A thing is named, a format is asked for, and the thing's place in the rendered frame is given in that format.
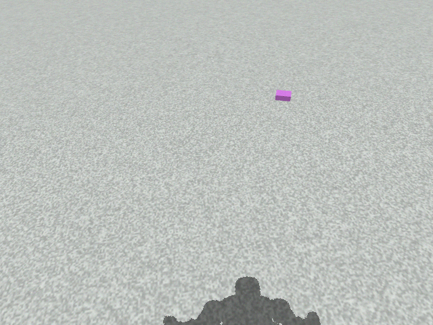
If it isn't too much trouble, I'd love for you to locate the small box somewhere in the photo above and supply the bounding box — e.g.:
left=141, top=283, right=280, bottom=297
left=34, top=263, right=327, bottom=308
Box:
left=275, top=90, right=292, bottom=102

